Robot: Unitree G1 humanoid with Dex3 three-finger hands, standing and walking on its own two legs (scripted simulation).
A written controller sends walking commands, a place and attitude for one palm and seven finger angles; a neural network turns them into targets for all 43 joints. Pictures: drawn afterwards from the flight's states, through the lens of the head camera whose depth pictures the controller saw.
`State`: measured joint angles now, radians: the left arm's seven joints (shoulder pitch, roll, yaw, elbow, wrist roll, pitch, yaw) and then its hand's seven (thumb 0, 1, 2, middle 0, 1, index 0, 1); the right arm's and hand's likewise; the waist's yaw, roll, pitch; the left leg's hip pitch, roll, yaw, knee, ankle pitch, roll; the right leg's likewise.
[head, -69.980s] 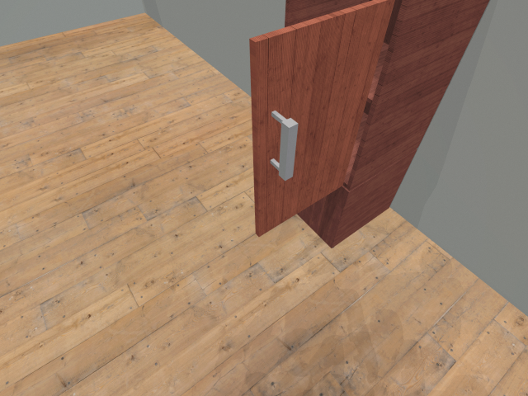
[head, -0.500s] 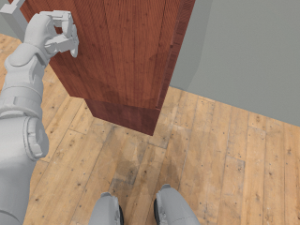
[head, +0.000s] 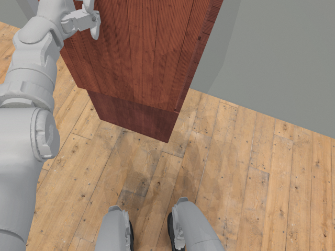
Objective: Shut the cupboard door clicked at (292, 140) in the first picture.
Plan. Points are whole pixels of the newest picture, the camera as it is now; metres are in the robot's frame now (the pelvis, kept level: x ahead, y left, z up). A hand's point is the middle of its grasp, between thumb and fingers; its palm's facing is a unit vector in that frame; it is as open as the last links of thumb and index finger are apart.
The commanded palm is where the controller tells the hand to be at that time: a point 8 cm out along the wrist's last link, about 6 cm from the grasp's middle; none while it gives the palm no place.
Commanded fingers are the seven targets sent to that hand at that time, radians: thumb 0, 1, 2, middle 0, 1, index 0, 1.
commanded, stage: pull the fist back off the door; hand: left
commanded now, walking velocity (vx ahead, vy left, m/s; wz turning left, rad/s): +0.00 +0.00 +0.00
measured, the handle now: (38, 3) +0.62 +0.19 +0.12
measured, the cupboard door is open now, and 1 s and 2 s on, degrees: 5 0 0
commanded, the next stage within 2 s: draw the hand back to the body in 0.84 s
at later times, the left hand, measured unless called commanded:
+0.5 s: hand (104, 14) +0.58 +0.06 +0.13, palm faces +0.05 -1.00 +0.01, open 3.1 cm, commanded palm +0.54 +0.11 +0.13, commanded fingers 0.00 0.90 0.90 -1.30 -1.50 -1.30 -1.50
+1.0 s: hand (112, 37) +0.52 +0.05 +0.14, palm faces +0.03 -1.00 -0.03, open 3.1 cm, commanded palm +0.47 +0.11 +0.14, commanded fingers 0.00 0.90 0.90 -1.30 -1.50 -1.30 -1.50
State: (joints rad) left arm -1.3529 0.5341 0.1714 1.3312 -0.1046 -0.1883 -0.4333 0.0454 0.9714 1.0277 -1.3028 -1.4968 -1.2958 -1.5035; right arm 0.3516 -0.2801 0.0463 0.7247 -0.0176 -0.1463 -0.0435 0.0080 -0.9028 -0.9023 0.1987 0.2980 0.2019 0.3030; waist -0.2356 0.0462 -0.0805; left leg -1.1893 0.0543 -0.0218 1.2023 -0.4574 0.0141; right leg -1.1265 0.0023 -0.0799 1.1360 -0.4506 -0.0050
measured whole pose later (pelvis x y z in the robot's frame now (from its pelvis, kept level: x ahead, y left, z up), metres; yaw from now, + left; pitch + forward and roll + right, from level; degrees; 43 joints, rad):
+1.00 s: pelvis +0.04 -0.02 +0.05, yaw +1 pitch +17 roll +0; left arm -0.82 0.13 0.16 1.02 -0.03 -0.40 0.13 0.01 0.90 0.90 -1.31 -1.50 -1.30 -1.50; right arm 0.29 -0.24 -0.02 0.63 -0.04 0.00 0.05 0.01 -0.91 -0.90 0.20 0.30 0.20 0.30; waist -0.11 0.03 -0.12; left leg -0.81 0.04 0.02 0.96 -0.45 -0.02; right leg -0.79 0.00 -0.04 0.97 -0.47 -0.02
